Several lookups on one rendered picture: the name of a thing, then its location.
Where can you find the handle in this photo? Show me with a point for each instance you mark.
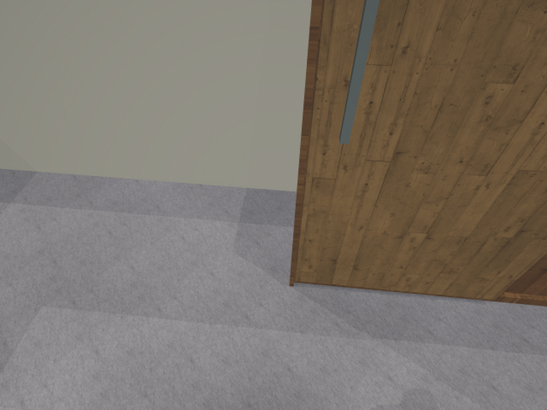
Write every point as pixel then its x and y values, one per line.
pixel 362 47

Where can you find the wardrobe door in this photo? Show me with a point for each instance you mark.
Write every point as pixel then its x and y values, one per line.
pixel 442 188
pixel 533 281

